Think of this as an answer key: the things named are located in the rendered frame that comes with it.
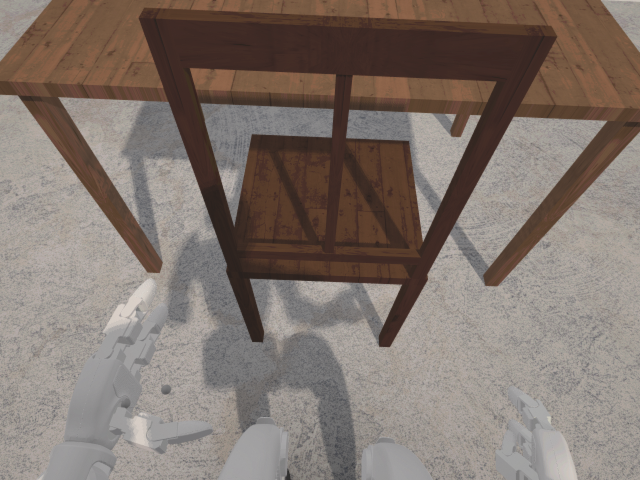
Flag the table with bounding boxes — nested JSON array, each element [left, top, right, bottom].
[[0, 0, 640, 286]]

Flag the left robot hand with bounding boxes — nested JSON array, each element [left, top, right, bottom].
[[64, 278, 213, 454]]

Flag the robot left forearm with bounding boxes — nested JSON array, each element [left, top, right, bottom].
[[36, 441, 117, 480]]

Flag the right robot hand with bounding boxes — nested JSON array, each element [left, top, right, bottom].
[[495, 386, 578, 480]]

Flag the robot right shin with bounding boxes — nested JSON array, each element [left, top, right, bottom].
[[374, 437, 395, 446]]

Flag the chair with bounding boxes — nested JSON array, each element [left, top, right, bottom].
[[139, 8, 557, 347]]

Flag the robot left thigh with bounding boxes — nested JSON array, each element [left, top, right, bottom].
[[217, 424, 289, 480]]

